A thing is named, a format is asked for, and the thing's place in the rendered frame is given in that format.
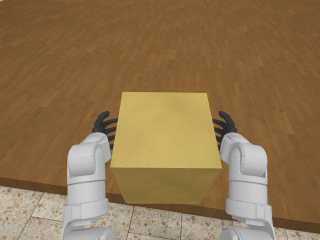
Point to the robot right forearm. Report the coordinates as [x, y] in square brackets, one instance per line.
[247, 200]

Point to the robot left upper arm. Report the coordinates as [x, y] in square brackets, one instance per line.
[93, 233]

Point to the robot right hand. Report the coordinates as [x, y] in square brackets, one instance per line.
[228, 126]

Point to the robot left hand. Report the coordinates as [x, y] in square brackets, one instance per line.
[99, 126]

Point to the carton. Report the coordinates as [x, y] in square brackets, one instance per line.
[165, 149]

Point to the robot left forearm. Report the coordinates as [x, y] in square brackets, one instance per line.
[86, 193]

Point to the robot right upper arm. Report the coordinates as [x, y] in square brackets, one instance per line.
[243, 233]

